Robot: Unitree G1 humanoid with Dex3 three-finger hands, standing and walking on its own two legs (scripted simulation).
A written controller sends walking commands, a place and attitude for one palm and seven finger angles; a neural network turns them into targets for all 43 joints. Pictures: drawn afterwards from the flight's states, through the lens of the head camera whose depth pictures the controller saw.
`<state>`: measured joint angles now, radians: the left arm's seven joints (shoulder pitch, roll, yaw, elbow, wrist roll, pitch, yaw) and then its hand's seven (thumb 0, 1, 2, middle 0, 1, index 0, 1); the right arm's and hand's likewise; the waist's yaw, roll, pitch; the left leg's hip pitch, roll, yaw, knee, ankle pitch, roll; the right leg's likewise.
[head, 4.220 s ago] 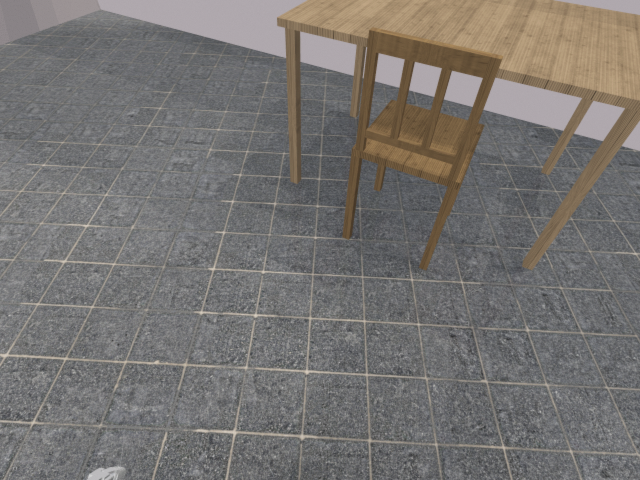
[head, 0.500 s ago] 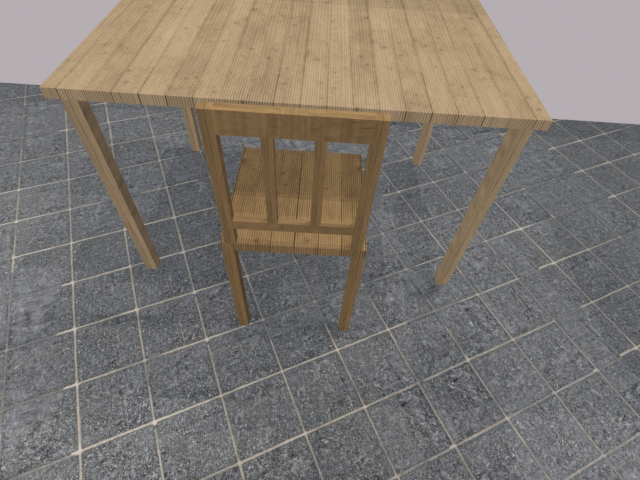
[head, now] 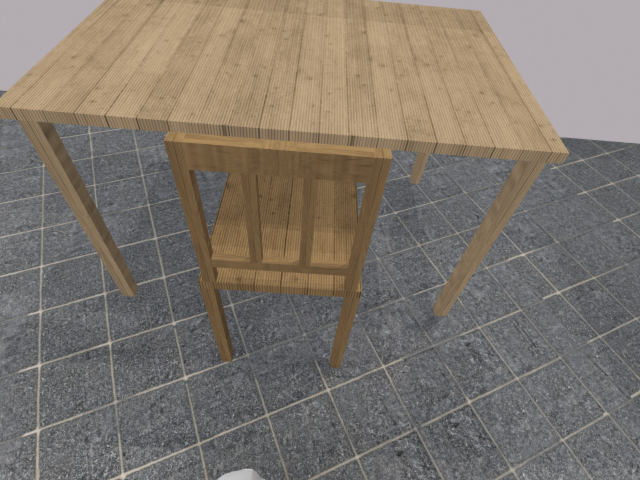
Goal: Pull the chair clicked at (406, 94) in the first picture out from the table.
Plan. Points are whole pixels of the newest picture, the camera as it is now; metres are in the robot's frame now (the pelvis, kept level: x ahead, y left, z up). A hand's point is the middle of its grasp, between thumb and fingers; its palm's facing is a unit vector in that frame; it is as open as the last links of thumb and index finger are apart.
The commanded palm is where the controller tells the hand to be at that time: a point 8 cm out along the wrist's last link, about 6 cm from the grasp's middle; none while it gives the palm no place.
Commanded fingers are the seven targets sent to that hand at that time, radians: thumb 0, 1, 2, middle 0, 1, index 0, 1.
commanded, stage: take the last steps up to it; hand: left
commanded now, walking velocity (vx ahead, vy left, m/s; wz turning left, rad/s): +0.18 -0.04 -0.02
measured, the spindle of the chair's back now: (253, 220) +0.56 +0.16 -0.08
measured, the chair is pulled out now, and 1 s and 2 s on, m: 0.00 0.00 0.00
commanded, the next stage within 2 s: come to a stop and stand still in 0.10 s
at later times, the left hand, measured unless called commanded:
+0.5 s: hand (221, 461) +0.17 +0.14 -0.14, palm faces +0.07 -0.97 -0.25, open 7.2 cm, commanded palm none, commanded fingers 0.00 0.90 0.90 -0.20 -0.30 -0.20 -0.30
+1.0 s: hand out of the picture +0.06 +0.19 -0.16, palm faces +0.06 -0.98 -0.17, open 7.3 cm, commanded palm none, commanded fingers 0.00 0.90 0.90 -0.20 -0.30 -0.20 -0.30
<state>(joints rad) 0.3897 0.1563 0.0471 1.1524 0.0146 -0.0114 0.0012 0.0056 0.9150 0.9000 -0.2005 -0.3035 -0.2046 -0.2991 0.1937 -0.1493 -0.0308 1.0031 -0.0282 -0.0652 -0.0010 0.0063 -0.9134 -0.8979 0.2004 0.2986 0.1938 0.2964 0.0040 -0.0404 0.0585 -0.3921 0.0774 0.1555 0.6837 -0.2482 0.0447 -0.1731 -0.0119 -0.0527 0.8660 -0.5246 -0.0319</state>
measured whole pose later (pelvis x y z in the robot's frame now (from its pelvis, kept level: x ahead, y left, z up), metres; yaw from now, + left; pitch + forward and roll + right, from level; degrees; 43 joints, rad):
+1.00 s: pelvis +0.07 +0.01 +0.03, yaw +1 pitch +0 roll -1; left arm 0.30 0.20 0.05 1.10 0.02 0.05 0.01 0.00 0.91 0.90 -0.20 -0.30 -0.20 -0.30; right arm 0.23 -0.14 -0.02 1.05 -0.02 0.00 -0.04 0.01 -0.93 -0.90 0.21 0.30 0.20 0.30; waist 0.00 -0.05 0.02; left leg -0.19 0.01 0.08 0.38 -0.20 0.03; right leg -0.29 -0.03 -0.01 0.75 -0.41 0.03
